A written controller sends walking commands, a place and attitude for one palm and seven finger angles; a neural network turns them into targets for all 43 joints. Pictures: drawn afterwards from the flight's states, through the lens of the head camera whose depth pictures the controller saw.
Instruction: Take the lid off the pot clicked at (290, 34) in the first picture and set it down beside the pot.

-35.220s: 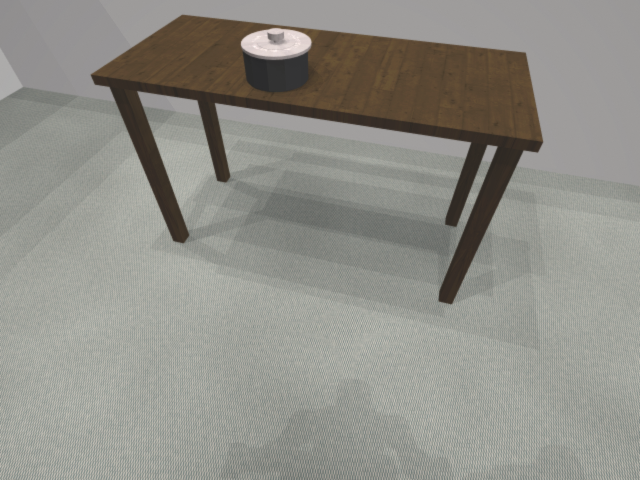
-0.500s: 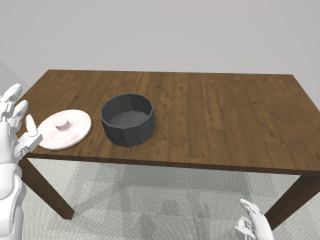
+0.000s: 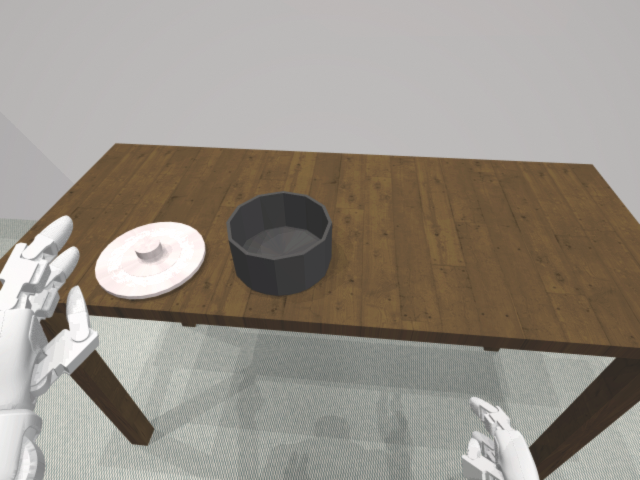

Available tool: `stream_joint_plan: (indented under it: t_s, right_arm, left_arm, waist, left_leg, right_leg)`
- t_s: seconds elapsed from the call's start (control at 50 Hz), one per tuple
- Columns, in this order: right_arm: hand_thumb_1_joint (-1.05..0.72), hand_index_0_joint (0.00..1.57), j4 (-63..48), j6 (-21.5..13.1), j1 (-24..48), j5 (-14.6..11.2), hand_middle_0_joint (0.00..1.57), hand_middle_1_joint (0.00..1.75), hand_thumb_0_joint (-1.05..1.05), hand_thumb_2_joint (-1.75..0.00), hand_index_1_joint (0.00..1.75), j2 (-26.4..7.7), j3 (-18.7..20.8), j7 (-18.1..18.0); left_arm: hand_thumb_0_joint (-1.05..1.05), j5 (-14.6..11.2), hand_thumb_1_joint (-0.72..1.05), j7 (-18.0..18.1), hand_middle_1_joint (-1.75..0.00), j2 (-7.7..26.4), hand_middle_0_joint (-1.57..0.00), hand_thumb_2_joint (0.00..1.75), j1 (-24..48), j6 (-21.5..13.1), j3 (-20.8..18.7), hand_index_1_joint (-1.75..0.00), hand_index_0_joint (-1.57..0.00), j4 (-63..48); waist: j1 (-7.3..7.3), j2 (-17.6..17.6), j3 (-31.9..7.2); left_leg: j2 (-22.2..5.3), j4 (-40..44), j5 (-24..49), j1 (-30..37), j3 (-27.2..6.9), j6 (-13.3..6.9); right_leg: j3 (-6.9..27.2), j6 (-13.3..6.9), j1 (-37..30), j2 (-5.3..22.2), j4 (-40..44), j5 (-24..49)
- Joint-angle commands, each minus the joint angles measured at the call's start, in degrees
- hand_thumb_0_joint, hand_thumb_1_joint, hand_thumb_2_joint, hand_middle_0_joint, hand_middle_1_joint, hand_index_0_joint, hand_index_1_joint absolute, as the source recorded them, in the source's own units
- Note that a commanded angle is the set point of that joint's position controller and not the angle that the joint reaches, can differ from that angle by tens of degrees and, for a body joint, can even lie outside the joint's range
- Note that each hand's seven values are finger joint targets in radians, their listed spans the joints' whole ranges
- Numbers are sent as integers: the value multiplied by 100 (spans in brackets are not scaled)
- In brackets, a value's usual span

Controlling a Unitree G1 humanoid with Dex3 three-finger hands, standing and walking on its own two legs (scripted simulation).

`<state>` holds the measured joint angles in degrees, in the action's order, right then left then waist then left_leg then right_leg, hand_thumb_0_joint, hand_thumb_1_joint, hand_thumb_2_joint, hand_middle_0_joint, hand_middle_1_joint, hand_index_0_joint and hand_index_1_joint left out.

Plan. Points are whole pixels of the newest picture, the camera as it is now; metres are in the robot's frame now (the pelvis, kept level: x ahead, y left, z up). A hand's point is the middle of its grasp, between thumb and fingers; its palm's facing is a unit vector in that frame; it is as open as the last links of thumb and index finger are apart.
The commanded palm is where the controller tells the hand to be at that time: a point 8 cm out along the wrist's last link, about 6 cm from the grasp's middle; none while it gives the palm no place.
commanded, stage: draw the hand back to the body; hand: left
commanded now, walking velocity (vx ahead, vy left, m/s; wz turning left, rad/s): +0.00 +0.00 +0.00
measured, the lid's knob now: (148, 247) +0.47 +0.37 +0.00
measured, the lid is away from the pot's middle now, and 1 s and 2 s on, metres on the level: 0.24 0.24 0.24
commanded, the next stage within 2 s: step back with the hand held close in 0.12 s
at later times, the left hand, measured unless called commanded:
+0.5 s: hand (77, 344) +0.18 +0.26 +0.16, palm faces +0.31 -0.86 -0.40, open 7.4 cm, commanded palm +0.12 +0.31 +0.18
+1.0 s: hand (22, 402) +0.13 +0.27 +0.16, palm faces +0.33 -0.85 -0.40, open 7.4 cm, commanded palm +0.07 +0.32 +0.18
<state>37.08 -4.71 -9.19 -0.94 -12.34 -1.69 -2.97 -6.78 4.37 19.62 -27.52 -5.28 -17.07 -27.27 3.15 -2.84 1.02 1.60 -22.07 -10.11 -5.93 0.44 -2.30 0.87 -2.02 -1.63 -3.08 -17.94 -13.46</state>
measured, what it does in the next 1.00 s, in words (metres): shifts its weight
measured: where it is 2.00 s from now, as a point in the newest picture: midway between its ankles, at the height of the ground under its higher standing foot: outside the picture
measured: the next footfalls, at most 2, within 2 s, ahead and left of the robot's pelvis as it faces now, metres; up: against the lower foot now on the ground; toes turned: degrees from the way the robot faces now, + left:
right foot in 1.24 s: -0.14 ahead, -0.10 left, +0.00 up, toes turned -1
left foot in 1.70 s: -0.16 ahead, +0.16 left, +0.00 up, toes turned +0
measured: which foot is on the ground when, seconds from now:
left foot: down 0.00-1.00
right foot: down 0.00-1.00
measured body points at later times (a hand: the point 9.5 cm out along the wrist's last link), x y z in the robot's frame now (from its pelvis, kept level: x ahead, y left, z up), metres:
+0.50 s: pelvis -0.01 +0.03 -0.01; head +0.00 +0.04 +0.44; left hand +0.16 +0.30 +0.18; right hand +0.17 -0.21 -0.08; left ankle +0.03 +0.09 -0.75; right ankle -0.03 -0.10 -0.75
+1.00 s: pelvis -0.06 +0.04 -0.02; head -0.05 +0.07 +0.43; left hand +0.10 +0.32 +0.18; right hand +0.10 -0.20 -0.09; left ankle +0.03 +0.09 -0.75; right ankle -0.06 -0.09 -0.75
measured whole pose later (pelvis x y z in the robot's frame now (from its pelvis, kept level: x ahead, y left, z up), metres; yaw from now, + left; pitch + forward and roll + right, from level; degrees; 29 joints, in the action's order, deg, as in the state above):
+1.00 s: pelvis -0.06 +0.04 -0.02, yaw +0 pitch +0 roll -4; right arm 31.5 -1.5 -13.9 -1.0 -12.0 0.3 -3.4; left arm -3.4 7.0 23.0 -36.1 -12.0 -21.0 -38.6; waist -0.7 -0.8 0.5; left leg 1.5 -35.6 -10.8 -24.8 0.4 -4.8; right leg -1.9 0.5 13.9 -2.9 -30.4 -16.3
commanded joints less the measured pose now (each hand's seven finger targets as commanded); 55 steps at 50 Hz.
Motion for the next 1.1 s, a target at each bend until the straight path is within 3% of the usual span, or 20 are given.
stream_joint_plan:
  t_s: [0.0, 0.1, 0.2, 0.22, 0.24, 0.26, 0.28, 0.34, 0.46, 0.5, 0.58, 0.64, 0.72, 0.76, 0.8, 0.92, 0.96, 1.0, 1.02, 1.08]
  right_arm:
    - [-90, 20, -969, -326, 900, 22, 20, 30, 0, -90, 30, -627, 185, -56]
    - [-90, 20, -996, -334, 916, 22, 20, 30, 0, -90, 30, -596, 168, -90]
    - [-90, 20, -990, -396, 913, 47, 20, 30, 0, -90, 30, -618, 167, -69]
    - [-90, 20, -1311, -307, 955, 1, 20, 30, 0, -90, 30, -832, 231, -55]
    - [-90, 20, -1115, -266, 799, 79, 20, 30, 0, -90, 30, -704, 227, -70]
    - [-90, 20, -1119, -235, 818, 73, 20, 30, 0, -90, 30, -717, 246, -11]
    - [-90, 20, -1120, -189, 672, 65, 20, 30, 0, -90, 30, -672, 265, 4]
    - [-90, 20, -1224, -54, 538, 23, 20, 30, 0, -90, 30, -756, 338, 88]
    - [-90, 20, -1556, 93, 427, 7, 20, 30, 0, -90, 30, -847, 417, 12]
    - [-90, 20, -1679, 139, 357, -10, 20, 30, 0, -90, 30, -823, 444, -5]
    - [-90, 20, -1749, 106, 237, 23, 20, 30, 0, -90, 30, -816, 471, -19]
    - [-90, 20, -1692, 27, 148, 66, 20, 30, 0, -90, 30, -825, 504, 5]
    - [-90, 20, -1640, -12, 84, 4, 20, 30, 0, -90, 30, -844, 519, -7]
    - [-90, 20, -1592, -7, 27, -5, 20, 30, 0, -90, 30, -807, 522, -23]
    - [-90, 20, -1589, 26, 45, -60, 20, 30, 0, -90, 30, -783, 566, -23]
    - [-90, 20, -1566, -9, 166, 9, 20, 30, 0, -90, 30, -735, 491, -102]
    - [-90, 20, -1584, -63, 248, 58, 20, 30, 0, -90, 30, -773, 449, -146]
    - [-90, 20, -1613, -155, 240, 94, 20, 30, 0, -90, 30, -861, 433, -190]
    - [-90, 20, -1591, -191, 186, 131, 20, 30, 0, -90, 30, -828, 450, -206]
    - [-90, 20, -1520, -267, 48, 177, 20, 30, 0, -90, 30, -735, 524, -153]
  left_arm:
    - [0, 38, 90, 129, -30, 1038, -20, 90, 747, -355, -678, -30, -20, -1255]
    - [0, 39, 90, 116, -30, 781, -20, 90, 595, -338, -465, -30, -20, -1141]
    - [0, 88, 90, 165, -30, 956, -20, 90, 665, -357, -566, -30, -20, -1435]
    - [0, 196, 90, 257, -30, 2160, -20, 90, 1774, -728, -1746, -30, -20, -2354]
    - [0, 199, 90, 244, -30, 1621, -20, 90, 1124, -803, -1431, -30, -20, -1603]
    - [0, 232, 90, 224, -30, 1664, -20, 90, 1005, -835, -1430, -30, -20, -1659]
    - [0, 241, 90, 184, -30, 1181, -20, 90, 467, -765, -1076, -30, -20, -1159]
    - [0, 278, 90, 74, -30, 717, -20, 90, -75, -719, -575, -30, -20, -1092]
    - [0, 285, 90, 150, -30, 1433, -20, 90, -449, -861, -1230, -30, -20, -2022]
    - [0, 270, 90, 162, -30, 1397, -20, 90, -681, -879, -1259, -30, -20, -2315]
    - [0, 227, 90, 229, -30, 1471, -20, 90, -1034, -863, -1409, -30, -20, -2651]
    - [0, 256, 90, 246, -30, 1345, -20, 90, -1041, -846, -1402, -30, -20, -2496]
    - [0, 276, 90, 251, -30, 1227, -20, 90, -930, -836, -1361, -30, -20, -2019]
    - [0, 267, 90, 280, -30, 1286, -20, 90, -915, -873, -1364, -30, -20, -1964]
    - [0, 241, 90, 271, -30, 1161, -20, 90, -795, -897, -1169, -30, -20, -1918]
    - [0, 298, 90, 397, -30, 1303, -20, 90, -607, -1045, -1139, -30, -20, -2291]
    - [0, 345, 90, 444, -30, 1458, -20, 90, -499, -1088, -1242, -30, -20, -2483]
    - [0, 432, 90, 447, -30, 1317, -20, 90, -451, -1124, -1235, -30, -20, -2461]
    - [0, 473, 90, 437, -30, 1372, -20, 90, -464, -1124, -1364, -30, -20, -2394]
    - [0, 417, 90, 395, -30, 1345, -20, 90, -605, -1132, -1386, -30, -20, -2400]
  waist:
    - [-55, -64, -147]
    - [-45, 58, -28]
    - [-6, -117, -257]
    - [-73, -219, 39]
    - [-112, 394, 231]
    - [-120, 409, 240]
    - [-185, 632, 269]
    - [-276, 68, -39]
    - [-193, -20, -778]
    - [-172, -38, -1047]
    - [-159, -642, -1255]
    - [-203, -840, -989]
    - [-301, -92, -523]
    - [-357, 443, -631]
    - [-407, 822, -697]
    - [-451, 218, -249]
    - [-431, -277, -111]
    - [-393, -1177, -108]
    - [-355, -1359, -198]
    - [-306, -829, -586]
  left_leg:
    - [-299, 349, 326, 562, -241, 38]
    - [-310, 438, -41, 544, -309, 29]
    - [-304, 433, -24, 560, -365, 33]
    - [-384, 195, -616, -26, -471, -193]
    - [-259, -37, -573, -200, -553, -193]
    - [-252, -211, -485, -90, -536, -189]
    - [-263, -391, -289, -45, -541, -166]
    - [-442, -419, 177, 32, -543, -161]
    - [-791, 97, 940, -374, -852, -258]
    - [-890, 56, 1433, -440, -906, -286]
    - [-1199, 170, 2024, -518, -1142, -339]
    - [-1392, 391, 918, -1196, -1248, -408]
    - [-1191, 246, -824, -1945, -1197, -355]
    - [-834, -255, -673, -1620, -952, -215]
    - [-662, -752, -603, -1061, -749, -101]
    - [-599, -902, -1261, -1052, -917, -47]
    - [-836, -172, -1802, -1397, -1228, -100]
    - [-1344, 1181, -3047, -2626, -1946, -310]
    - [-1575, 1550, -3342, -3143, -2196, -419]
    - [-1629, 1325, -2406, -2649, -2032, -502]
  right_leg:
    - [-139, -6, 1008, 149, 434, 464]
    - [-138, -1, 1090, 147, 460, 175]
    - [-104, -25, 946, 153, 421, 241]
    - [578, 38, 1264, 412, 573, 241]
    - [645, -21, 1420, 573, 688, 100]
    - [822, -74, 1644, 702, 789, 21]
    - [864, -93, 1792, 785, 780, 56]
    - [641, -11, 1796, 820, 442, 599]
    - [134, 147, 1078, 428, -587, 1155]
    - [80, 181, 886, 368, -895, 1279]
    - [22, 231, 1037, 273, -1517, 200]
    - [30, 225, 924, 265, -1787, -520]
    - [89, 174, 796, 360, -1245, 48]
    - [380, 46, 1105, 668, -784, 711]
    - [568, -82, 1732, 947, -503, 524]
    - [654, -241, 2610, 1035, -180, -613]
    - [349, -96, 2449, 649, -433, -1004]
    - [-57, 129, 1169, 16, -1610, -707]
    - [-82, 178, 642, -117, -2248, -571]
    - [76, 151, 787, -66, -2472, -998]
